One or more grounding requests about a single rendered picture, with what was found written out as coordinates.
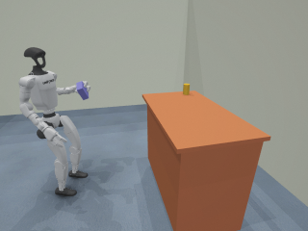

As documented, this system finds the robot right thigh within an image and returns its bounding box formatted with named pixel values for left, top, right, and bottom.
left=37, top=122, right=67, bottom=167

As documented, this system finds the robot right forearm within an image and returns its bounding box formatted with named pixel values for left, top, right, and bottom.
left=19, top=104, right=49, bottom=133

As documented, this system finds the robot left upper arm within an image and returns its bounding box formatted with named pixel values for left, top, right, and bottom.
left=46, top=70, right=58, bottom=82

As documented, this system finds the robot right hand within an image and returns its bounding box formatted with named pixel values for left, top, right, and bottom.
left=43, top=127, right=67, bottom=148

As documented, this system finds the sponge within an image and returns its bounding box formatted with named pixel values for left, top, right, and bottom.
left=76, top=81, right=89, bottom=100

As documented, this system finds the right robot foot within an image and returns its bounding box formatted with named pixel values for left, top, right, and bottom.
left=55, top=187, right=77, bottom=196

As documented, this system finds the table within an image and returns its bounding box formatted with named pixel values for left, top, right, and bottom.
left=142, top=90, right=271, bottom=231

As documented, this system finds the robot right upper arm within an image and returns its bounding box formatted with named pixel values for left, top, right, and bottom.
left=18, top=75, right=35, bottom=111

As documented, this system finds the robot left forearm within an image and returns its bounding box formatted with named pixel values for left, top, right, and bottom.
left=56, top=85, right=76, bottom=95

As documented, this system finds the robot left hand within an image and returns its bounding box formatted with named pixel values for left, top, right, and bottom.
left=75, top=81, right=91, bottom=94

